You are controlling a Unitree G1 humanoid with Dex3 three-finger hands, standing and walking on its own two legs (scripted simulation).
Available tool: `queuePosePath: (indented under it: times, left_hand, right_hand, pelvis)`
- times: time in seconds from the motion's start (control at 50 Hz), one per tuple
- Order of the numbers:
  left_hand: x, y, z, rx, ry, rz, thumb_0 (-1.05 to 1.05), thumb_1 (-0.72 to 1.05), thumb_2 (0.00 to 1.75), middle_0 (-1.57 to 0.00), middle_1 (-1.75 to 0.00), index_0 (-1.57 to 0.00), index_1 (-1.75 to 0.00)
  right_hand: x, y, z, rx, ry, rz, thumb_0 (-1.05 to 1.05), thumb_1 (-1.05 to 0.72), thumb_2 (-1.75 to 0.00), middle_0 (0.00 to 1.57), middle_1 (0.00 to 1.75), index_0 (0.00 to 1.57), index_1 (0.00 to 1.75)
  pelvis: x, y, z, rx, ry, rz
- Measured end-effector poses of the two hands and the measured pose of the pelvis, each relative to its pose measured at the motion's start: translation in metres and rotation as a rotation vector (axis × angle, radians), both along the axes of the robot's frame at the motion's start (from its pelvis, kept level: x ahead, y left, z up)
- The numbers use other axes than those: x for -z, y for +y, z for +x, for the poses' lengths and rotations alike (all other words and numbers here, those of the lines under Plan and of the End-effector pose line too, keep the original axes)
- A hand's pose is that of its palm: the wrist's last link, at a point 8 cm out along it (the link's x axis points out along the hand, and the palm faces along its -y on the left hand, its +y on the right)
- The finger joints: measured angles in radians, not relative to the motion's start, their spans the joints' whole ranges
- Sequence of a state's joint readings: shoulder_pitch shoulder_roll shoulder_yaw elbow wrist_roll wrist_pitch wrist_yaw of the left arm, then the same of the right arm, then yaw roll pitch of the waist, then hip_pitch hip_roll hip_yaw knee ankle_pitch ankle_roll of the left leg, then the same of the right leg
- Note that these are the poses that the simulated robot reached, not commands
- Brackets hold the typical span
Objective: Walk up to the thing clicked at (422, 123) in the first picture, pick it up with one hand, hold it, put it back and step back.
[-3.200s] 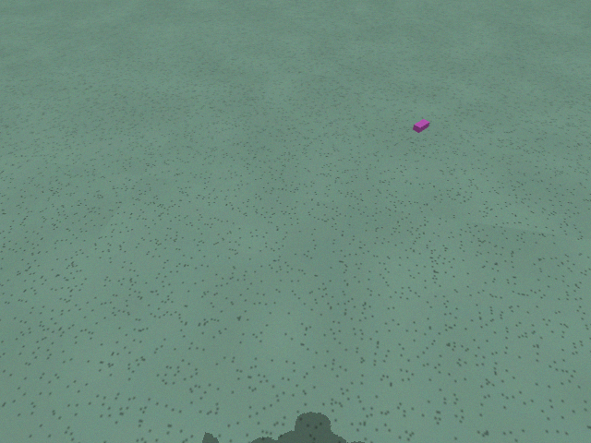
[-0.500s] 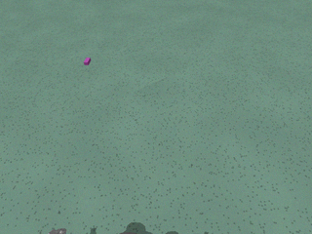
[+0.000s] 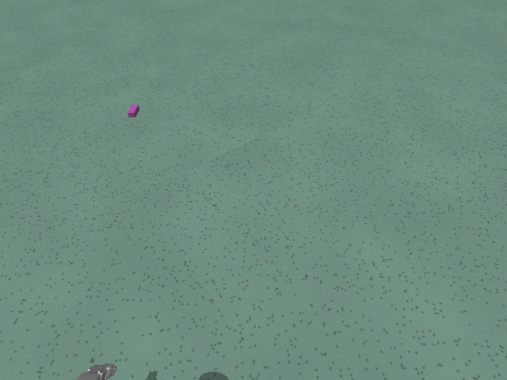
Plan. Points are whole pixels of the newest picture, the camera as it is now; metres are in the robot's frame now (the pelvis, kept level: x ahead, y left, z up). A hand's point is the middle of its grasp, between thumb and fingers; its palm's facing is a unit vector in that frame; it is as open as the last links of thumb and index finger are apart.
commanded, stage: stand
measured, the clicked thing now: (133, 111) +1.80 +0.88 -0.76
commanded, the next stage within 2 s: none
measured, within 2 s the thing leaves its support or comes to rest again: neither
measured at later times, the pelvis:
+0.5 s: pelvis +0.01 +0.00 +0.00, yaw +1 degrees
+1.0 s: pelvis +0.01 +0.01 +0.00, yaw +2 degrees
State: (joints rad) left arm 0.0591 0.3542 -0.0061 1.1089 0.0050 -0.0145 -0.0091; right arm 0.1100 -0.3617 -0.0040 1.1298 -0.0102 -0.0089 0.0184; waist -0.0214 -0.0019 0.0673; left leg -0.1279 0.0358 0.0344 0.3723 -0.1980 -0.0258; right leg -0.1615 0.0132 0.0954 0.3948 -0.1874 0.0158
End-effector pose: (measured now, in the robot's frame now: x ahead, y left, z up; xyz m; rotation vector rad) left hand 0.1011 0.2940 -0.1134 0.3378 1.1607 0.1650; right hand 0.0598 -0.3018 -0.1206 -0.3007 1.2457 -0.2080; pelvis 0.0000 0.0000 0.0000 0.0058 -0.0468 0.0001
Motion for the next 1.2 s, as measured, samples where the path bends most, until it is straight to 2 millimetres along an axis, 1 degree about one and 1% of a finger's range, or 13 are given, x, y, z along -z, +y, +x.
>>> queuePosePath:
  times: [0.26,0.36,0.48,0.86,1.2]
  left_hand:
    - [0.005,0.007,-0.033,-0.056,0.092,0.004,0.01,0.90,0.89,-0.21,-0.30,-0.20,-0.30]
    - [0.005,0.008,-0.038,-0.071,0.101,0.005,0.01,0.90,0.89,-0.21,-0.30,-0.20,-0.30]
    - [0.005,0.009,-0.038,-0.077,0.098,0.004,0.01,0.90,0.89,-0.21,-0.30,-0.20,-0.30]
    - [0.002,0.010,-0.024,-0.070,0.056,0.004,0.01,0.90,0.89,-0.21,-0.30,-0.20,-0.30]
    - [0.003,0.011,-0.035,-0.074,0.078,0.003,0.01,0.90,0.89,-0.21,-0.30,-0.20,-0.30]
  right_hand:
    - [-0.002,0.007,0.025,-0.029,-0.015,0.007,0.00,-0.91,-0.90,0.20,0.30,0.20,0.30]
    - [-0.003,0.009,0.034,-0.039,-0.023,0.008,0.00,-0.91,-0.90,0.20,0.30,0.20,0.30]
    - [-0.003,0.011,0.038,-0.047,-0.025,0.009,0.00,-0.91,-0.90,0.20,0.30,0.20,0.30]
    - [-0.003,0.012,0.032,-0.041,-0.014,0.007,0.00,-0.91,-0.90,0.20,0.30,0.20,0.30]
    - [-0.003,0.012,0.023,-0.035,0.000,0.004,0.00,-0.91,-0.90,0.20,0.30,0.20,0.30]
  pelvis:
    - [-0.002,0.002,0.006,-0.012,0.009,-0.005]
    - [-0.003,0.002,0.008,-0.015,0.010,-0.006]
    - [-0.003,0.003,0.010,-0.019,0.012,-0.007]
    - [-0.003,0.005,0.012,-0.027,0.006,-0.006]
    - [-0.003,0.006,0.010,-0.027,0.005,-0.006]
